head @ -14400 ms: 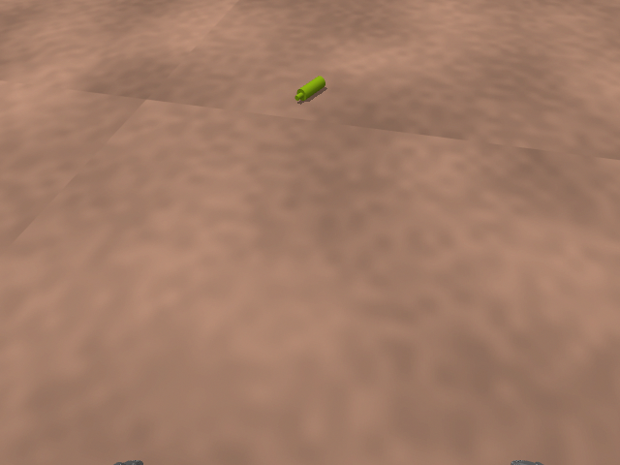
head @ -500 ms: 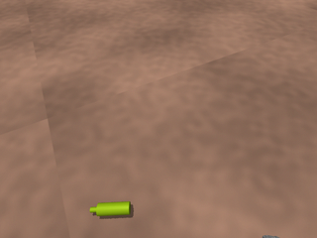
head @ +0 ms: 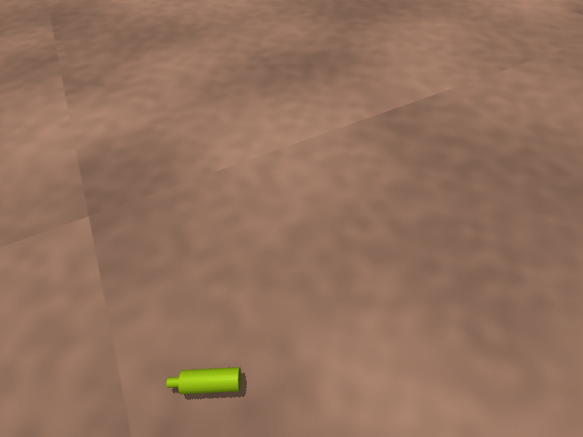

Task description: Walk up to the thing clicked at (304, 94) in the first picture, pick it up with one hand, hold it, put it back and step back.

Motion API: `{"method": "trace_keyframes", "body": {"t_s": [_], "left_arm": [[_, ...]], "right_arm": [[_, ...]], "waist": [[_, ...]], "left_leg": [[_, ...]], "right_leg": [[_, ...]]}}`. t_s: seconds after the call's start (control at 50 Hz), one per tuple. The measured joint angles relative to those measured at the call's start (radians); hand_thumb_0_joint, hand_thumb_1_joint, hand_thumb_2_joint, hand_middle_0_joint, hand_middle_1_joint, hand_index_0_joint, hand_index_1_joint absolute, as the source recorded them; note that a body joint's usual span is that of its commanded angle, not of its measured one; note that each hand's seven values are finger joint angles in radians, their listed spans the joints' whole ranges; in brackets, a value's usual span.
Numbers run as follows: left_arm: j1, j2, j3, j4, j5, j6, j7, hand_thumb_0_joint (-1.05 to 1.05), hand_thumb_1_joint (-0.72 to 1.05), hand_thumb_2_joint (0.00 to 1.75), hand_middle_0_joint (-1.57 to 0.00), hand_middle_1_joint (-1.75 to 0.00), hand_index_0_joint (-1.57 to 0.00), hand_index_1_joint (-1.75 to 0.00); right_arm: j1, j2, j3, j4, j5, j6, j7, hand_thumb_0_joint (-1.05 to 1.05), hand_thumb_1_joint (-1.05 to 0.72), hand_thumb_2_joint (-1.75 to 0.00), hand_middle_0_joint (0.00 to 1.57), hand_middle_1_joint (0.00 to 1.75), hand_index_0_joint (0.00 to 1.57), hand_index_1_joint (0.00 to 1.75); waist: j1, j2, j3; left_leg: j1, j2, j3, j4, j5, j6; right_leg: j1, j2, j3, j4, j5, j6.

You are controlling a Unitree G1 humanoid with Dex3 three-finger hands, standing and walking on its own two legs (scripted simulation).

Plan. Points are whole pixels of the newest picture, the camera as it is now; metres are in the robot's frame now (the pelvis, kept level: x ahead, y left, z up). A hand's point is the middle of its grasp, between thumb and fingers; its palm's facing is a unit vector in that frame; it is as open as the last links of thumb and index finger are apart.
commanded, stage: stand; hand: left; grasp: from above
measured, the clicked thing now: (204, 380) +0.37 +0.33 -0.75
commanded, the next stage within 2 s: rise first in 0.72 s
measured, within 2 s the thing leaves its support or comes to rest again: neither
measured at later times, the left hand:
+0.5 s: hand out of the picture +0.07 +0.25 -0.16, palm faces -0.02 -0.94 -0.35, open 7.4 cm
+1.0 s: hand out of the picture +0.13 +0.25 -0.16, palm faces +0.02 -0.94 -0.33, open 8.3 cm
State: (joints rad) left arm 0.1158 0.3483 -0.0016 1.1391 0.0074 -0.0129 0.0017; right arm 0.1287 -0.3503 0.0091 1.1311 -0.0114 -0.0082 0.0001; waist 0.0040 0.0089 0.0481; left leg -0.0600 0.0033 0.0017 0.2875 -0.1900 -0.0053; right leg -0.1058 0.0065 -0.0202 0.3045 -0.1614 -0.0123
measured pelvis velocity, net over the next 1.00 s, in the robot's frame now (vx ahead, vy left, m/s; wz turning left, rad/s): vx -0.01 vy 0.00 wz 0.01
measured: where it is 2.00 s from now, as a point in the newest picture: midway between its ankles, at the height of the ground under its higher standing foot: outside the picture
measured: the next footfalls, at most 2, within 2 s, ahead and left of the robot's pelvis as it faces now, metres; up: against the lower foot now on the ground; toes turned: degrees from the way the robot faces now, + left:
none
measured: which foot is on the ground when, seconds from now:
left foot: down 0.00-1.00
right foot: down 0.00-1.00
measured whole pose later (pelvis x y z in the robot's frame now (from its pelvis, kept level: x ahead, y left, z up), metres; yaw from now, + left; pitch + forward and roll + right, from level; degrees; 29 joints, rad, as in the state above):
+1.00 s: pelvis -0.01 +0.00 -0.01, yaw +1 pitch +4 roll +0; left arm -0.03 0.33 0.10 1.08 0.05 -0.03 -0.01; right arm 0.18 -0.29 0.00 0.86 0.03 -0.04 -0.03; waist -0.01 0.00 0.04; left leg -0.32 0.00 -0.01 0.52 -0.27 0.00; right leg -0.35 0.00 -0.03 0.51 -0.24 -0.02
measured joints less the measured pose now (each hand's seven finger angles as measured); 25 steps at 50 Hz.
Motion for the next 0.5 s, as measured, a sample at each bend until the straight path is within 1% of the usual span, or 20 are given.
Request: {"method": "trace_keyframes", "body": {"t_s": [0.5], "left_arm": [[0.0,-0.002,-0.004,-0.006,0.001,-0.002,0.001,0.0,0.91,0.9,-0.2,-0.3,-0.2,-0.3]], "right_arm": [[-0.005,0.0,0.0,-0.008,0.001,0.001,0.0,0.0,-0.91,-0.9,0.21,0.3,0.2,0.3]], "waist": [[0.0,0.002,-0.001]], "left_leg": [[-0.001,0.005,-0.003,0.006,-0.008,-0.003]], "right_leg": [[0.002,0.005,-0.003,-0.001,-0.005,-0.003]]}}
